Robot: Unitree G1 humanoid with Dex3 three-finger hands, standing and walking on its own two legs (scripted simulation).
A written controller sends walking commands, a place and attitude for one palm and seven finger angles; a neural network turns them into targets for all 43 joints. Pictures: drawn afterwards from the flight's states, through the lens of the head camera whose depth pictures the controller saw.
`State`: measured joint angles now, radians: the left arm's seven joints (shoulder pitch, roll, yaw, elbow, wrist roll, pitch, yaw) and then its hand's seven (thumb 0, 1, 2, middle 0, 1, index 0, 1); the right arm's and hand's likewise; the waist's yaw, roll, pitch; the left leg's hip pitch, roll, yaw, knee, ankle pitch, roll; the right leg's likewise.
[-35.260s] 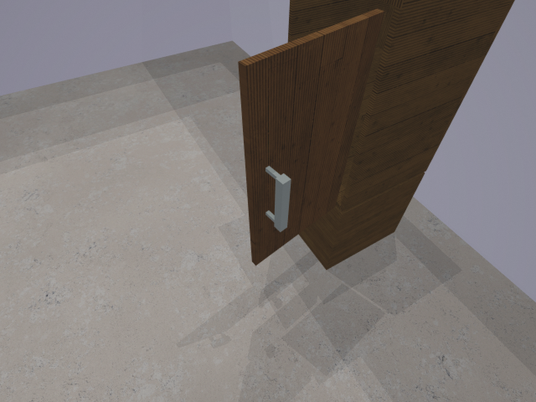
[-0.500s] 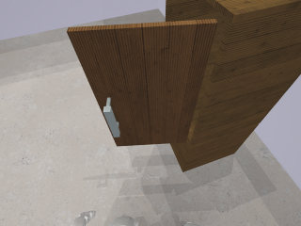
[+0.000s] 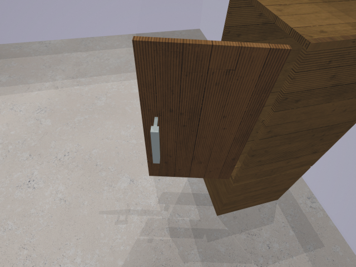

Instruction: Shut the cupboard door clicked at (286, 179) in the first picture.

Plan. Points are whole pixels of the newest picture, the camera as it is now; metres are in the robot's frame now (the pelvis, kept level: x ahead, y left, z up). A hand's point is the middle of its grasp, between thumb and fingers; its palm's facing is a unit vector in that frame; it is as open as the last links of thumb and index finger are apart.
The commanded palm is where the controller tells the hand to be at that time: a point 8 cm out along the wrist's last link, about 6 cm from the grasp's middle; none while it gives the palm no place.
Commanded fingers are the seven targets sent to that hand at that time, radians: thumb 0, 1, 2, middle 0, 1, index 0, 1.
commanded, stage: come to a stop and stand still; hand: left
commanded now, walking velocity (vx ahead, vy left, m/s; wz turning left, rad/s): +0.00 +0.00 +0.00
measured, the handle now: (156, 141) +0.47 +0.11 -0.07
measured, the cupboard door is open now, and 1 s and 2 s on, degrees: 74 74 74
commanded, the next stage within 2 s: look again from close up in 0.54 s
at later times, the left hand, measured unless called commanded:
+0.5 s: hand out of the picture -0.02 +0.13 -0.18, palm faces +0.02 -0.99 -0.16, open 7.4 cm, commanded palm none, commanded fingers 0.00 0.90 0.90 -0.20 -0.30 -0.20 -0.30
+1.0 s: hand out of the picture +0.03 +0.20 -0.17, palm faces +0.05 -0.95 -0.29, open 7.4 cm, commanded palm none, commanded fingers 0.00 0.90 0.90 -0.20 -0.30 -0.20 -0.30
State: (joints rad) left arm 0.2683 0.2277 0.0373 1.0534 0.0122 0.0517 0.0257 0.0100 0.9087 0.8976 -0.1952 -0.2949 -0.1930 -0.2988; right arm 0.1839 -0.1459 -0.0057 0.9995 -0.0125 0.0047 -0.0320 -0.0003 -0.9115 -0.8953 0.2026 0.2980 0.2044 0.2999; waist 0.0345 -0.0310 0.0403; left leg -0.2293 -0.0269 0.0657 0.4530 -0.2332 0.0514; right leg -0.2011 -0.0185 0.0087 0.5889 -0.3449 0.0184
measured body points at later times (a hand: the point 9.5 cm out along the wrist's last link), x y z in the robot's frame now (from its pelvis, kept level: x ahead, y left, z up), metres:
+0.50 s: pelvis -0.01 -0.03 +0.01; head +0.00 -0.02 +0.45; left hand -0.02 +0.18 -0.16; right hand -0.07 -0.25 -0.15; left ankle +0.00 +0.09 -0.74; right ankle -0.06 -0.13 -0.74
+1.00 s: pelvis -0.02 -0.02 -0.01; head -0.03 -0.02 +0.44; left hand +0.02 +0.25 -0.15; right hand +0.09 -0.27 -0.14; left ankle +0.00 +0.09 -0.74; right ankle -0.06 -0.13 -0.74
